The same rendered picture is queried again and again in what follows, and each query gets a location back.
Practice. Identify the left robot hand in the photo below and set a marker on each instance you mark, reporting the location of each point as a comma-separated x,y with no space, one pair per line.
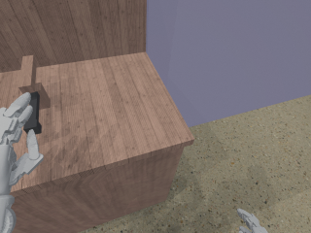
11,121

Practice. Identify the counter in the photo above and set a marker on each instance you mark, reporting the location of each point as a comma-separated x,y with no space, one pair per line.
111,136

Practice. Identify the robot left forearm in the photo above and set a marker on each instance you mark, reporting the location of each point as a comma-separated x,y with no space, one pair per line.
8,218

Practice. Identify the right robot hand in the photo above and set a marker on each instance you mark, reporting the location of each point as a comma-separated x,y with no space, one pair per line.
251,221

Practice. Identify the tap lever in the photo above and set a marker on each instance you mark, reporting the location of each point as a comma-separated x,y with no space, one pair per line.
33,121

